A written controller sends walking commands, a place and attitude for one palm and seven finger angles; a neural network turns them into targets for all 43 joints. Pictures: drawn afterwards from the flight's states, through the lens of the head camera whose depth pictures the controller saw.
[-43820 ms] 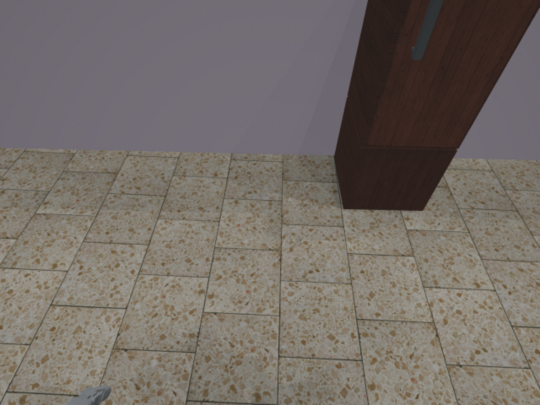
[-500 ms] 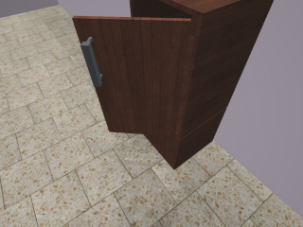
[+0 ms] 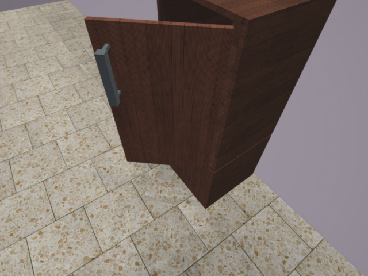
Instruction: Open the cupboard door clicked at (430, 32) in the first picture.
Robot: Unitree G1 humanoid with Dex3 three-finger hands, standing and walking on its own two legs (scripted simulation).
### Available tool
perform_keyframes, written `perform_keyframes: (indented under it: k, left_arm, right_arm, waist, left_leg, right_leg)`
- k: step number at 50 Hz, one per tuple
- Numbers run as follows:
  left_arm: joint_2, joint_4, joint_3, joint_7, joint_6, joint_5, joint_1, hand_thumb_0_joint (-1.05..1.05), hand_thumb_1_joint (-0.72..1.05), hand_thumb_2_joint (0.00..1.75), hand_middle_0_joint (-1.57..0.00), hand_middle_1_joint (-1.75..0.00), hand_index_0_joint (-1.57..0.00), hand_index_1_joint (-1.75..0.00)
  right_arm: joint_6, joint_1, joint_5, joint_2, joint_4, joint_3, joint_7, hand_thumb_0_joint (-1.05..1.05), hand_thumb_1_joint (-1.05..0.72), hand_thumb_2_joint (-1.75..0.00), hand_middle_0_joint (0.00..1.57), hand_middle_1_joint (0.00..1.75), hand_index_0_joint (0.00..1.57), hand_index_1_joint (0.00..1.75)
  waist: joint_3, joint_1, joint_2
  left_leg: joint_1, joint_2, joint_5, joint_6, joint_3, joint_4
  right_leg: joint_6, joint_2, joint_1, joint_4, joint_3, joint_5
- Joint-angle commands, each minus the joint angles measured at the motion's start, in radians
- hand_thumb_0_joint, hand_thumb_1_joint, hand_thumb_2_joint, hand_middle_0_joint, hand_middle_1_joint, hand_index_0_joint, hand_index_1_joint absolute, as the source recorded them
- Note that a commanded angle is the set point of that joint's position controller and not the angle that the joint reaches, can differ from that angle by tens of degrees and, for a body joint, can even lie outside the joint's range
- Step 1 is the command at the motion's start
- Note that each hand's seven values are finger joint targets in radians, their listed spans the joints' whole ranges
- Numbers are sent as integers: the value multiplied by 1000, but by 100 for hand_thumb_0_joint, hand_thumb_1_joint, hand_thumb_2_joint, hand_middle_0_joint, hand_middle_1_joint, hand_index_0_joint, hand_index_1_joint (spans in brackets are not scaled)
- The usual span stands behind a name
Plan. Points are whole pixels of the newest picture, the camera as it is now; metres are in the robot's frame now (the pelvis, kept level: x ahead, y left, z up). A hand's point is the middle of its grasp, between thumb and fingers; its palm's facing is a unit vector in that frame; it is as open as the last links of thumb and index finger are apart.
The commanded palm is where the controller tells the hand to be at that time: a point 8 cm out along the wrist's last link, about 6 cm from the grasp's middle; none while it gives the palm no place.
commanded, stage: come to a stop and stand still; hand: left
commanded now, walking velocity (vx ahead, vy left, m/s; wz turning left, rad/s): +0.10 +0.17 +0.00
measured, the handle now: (110, 76) +0.58 +0.25 +0.12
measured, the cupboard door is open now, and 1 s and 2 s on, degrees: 48 48 48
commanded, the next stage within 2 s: look again from close up in 1.22 s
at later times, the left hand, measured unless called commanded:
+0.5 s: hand out of the picture +0.07 +0.20 -0.17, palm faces -0.02 -0.97 -0.23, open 7.4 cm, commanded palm none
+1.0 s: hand out of the picture +0.03 +0.16 -0.16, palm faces +0.01 -0.98 -0.20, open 7.3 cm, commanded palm none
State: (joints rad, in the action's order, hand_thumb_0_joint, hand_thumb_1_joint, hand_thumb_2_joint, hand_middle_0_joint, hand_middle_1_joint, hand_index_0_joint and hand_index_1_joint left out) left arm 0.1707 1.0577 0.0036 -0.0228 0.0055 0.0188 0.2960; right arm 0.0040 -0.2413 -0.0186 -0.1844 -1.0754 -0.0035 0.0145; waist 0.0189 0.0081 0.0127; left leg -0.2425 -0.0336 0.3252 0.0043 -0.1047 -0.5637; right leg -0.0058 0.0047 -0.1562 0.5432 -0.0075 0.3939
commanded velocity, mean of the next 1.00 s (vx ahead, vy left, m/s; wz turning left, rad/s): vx -0.01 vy -0.01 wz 0.00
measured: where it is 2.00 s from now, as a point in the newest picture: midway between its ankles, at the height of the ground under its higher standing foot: outside the picture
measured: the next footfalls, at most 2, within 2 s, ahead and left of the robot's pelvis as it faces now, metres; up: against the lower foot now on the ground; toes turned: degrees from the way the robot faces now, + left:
right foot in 0.40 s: +0.06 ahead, -0.11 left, +0.00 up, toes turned +2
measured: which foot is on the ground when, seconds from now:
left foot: down 0.00-1.00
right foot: down 0.00-0.16, up 0.18-0.38, down 0.40-1.00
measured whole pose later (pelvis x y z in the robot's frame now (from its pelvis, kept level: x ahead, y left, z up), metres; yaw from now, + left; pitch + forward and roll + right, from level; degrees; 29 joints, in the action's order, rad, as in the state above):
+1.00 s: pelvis +0.02 -0.02 +0.01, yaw -1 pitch -1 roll +1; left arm 0.17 1.11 0.00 -0.02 0.01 0.01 0.27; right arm -0.01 -0.26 -0.02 -0.15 -1.15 0.01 0.03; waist 0.03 0.00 0.01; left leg -0.11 -0.05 0.28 -0.03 -0.11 -0.40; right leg -0.06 -0.02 -0.19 0.44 0.10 0.24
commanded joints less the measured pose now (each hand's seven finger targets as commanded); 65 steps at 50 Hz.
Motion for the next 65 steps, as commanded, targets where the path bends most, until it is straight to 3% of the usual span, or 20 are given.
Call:
perform_keyframes:
  k: [1, 3, 5, 6, 7, 8, 9, 10, 13, 18, 20, 22, 23, 24, 27, 29, 35, 49, 61, 65]
  left_arm:
    - [189, -33, 55, -18, 11, 5, 100, 0, 90, 90, -20, -30, -20, -30]
    - [190, -37, 62, -20, 10, 8, 101, 0, 90, 90, -20, -30, -20, -30]
    - [169, -49, 59, -21, 2, 8, 71, 0, 90, 90, -20, -30, -20, -30]
    - [136, -59, 49, -19, -1, 7, 51, 0, 90, 90, -20, -30, -20, -30]
    - [90, -69, 36, -21, -2, 1, 35, 0, 90, 90, -20, -30, -20, -30]
    - [69, -75, 27, -27, -3, -1, 16, 0, 90, 90, -20, -30, -20, -30]
    - [76, -75, 25, -30, -4, -2, 1, 0, 90, 90, -20, -30, -20, -30]
    - [78, -74, 26, -29, -6, -4, -3, 0, 90, 90, -20, -30, -20, -30]
    - [63, -49, 26, -20, -14, -4, 19, 0, 90, 90, -20, -30, -20, -30]
    - [64, -36, 25, -14, -12, 1, 27, 0, 90, 90, -20, -30, -20, -30]
    - [88, -32, 26, -14, 0, 4, 49, 0, 90, 90, -20, -30, -20, -30]
    - [119, -34, 22, -15, 9, 0, 35, 0, 90, 90, -20, -30, -20, -30]
    - [122, -32, 22, -16, 12, 0, 19, 0, 90, 90, -20, -30, -20, -30]
    - [117, -34, 20, -17, 14, -1, 2, 0, 90, 90, -20, -30, -20, -30]
    - [108, -38, 16, -18, 15, -5, -12, 0, 90, 90, -20, -30, -20, -30]
    - [111, -35, 19, -19, 17, -4, -14, 0, 90, 90, -20, -30, -20, -30]
    - [117, -18, 19, -17, 19, -7, -10, 0, 90, 90, -20, -30, -20, -30]
    - [104, 15, 11, -13, 28, -8, 23, 0, 90, 90, -20, -30, -20, -30]
    - [82, 36, 7, -14, 28, -9, 64, 0, 90, 90, -20, -30, -20, -30]
    - [71, 38, 6, -15, 29, -10, 73, 0, 90, 90, -20, -30, -20, -30]
  right_arm:
    - [-19, 10, -1, -78, 81, -17, -1, 0, -90, -90, 20, 30, 20, 30]
    - [-21, 1, 2, -77, 87, -18, -1, 0, -90, -90, 20, 30, 20, 30]
    - [-26, -51, 5, -85, 69, -18, 1, 0, -90, -90, 20, 30, 20, 30]
    - [-32, -110, 1, -112, 49, -25, 4, 0, -90, -90, 20, 30, 20, 30]
    - [-34, -171, -4, -152, 35, -34, 14, 0, -90, -90, 20, 30, 20, 30]
    - [-34, -190, -1, -152, 25, -34, 22, 0, -90, -90, 20, 30, 20, 30]
    - [-36, -166, 3, -129, 26, -26, 29, 0, -90, -90, 20, 30, 20, 30]
    - [-39, -131, 2, -125, 41, -24, 31, 0, -90, -90, 20, 30, 20, 30]
    - [-38, -49, 0, -133, 63, -26, 32, 0, -90, -90, 20, 30, 20, 30]
    - [-35, -28, 3, -120, 56, -36, 29, 0, -90, -90, 20, 30, 20, 30]
    - [-34, -24, 6, -96, 51, -33, 27, 0, -90, -90, 20, 30, 20, 30]
    - [-31, -42, 8, -62, 46, -26, 21, 0, -90, -90, 20, 30, 20, 30]
    - [-28, -49, 7, -53, 35, -23, 20, 0, -90, -90, 20, 30, 20, 30]
    - [-25, -61, 7, -51, 23, -19, 20, 0, -90, -90, 20, 30, 20, 30]
    - [-35, -61, 4, -62, 1, -14, 20, 0, -90, -90, 20, 30, 20, 30]
    - [-39, -57, 3, -63, -9, -13, 22, 0, -90, -90, 20, 30, 20, 30]
    - [-36, -57, 2, -62, -27, -8, 23, 0, -90, -90, 20, 30, 20, 30]
    - [-26, -84, 4, -41, -49, -2, 21, 0, -90, -90, 20, 30, 20, 30]
    - [-24, -122, 3, -19, -64, 3, 20, 0, -90, -90, 20, 30, 20, 30]
    - [-27, -134, 4, -15, -65, 5, 23, 0, -90, -90, 20, 30, 20, 30]
  waist:
    - [66, 32, 133]
    - [64, 30, 151]
    - [49, -4, 78]
    - [11, -28, -42]
    - [-8, -40, -173]
    - [-6, -41, -234]
    - [14, -29, -184]
    - [8, -19, -140]
    - [-4, 8, -118]
    - [-19, 13, -78]
    - [-32, 22, -14]
    - [-40, 0, 32]
    - [-43, -7, 88]
    - [-42, -15, 131]
    - [-40, -5, 30]
    - [-17, -1, 10]
    - [6, 4, -24]
    - [35, -3, 24]
    - [63, -2, 2]
    - [54, -1, -20]
  left_leg:
    - [-137, 6, -7, 2, -3, -53]
    - [-122, 7, -1, 3, -3, -15]
    - [28, -18, -193, 18, 22, 75]
    - [162, -90, -424, 53, 100, 93]
    - [245, -210, -654, 137, 243, 132]
    - [266, -280, -857, 200, 296, 184]
    - [235, -293, -970, 228, 276, 177]
    - [199, -290, -970, 223, 248, 179]
    - [152, -239, -869, 192, 167, 188]
    - [95, -206, -651, 137, 123, 159]
    - [58, -153, -465, 80, 96, 116]
    - [26, -82, -232, 34, 68, 122]
    - [47, -73, -228, 24, 59, 121]
    - [61, -75, -230, 18, 58, 137]
    - [97, -98, -338, 24, 74, 173]
    - [94, -103, -368, 27, 76, 183]
    - [94, -99, -290, 19, 70, 199]
    - [86, -89, -146, 8, 55, 223]
    - [60, -82, -111, 7, 56, 225]
    - [56, -86, -129, 7, 60, 227]
  right_leg:
    - [-138, 249, 38, -167, -251, -386]
    - [-144, 256, 51, -130, -230, -492]
    - [-99, 182, -36, -42, -123, -494]
    - [-53, 96, -126, 75, -27, -397]
    - [-12, 25, -235, 205, 63, -117]
    - [1, 20, -305, 319, 52, 181]
    - [-2, 52, -296, 353, 8, 207]
    - [-2, 68, -264, 344, 0, 190]
    - [5, 75, -198, 261, 33, 65]
    - [8, 58, -74, 30, 69, -155]
    - [-4, 89, -11, -77, 12, -345]
    - [-51, 172, -3, -64, -67, -528]
    - [-62, 172, -10, -64, -68, -567]
    - [-63, 158, -10, -67, -52, -562]
    - [-41, 128, -20, -67, -21, -511]
    - [-38, 118, -15, -77, -16, -497]
    - [-44, 125, -10, -123, -29, -480]
    - [-44, 124, -20, -210, -48, -375]
    - [-41, 117, -44, -249, -55, -236]
    - [-43, 113, -33, -236, -44, -260]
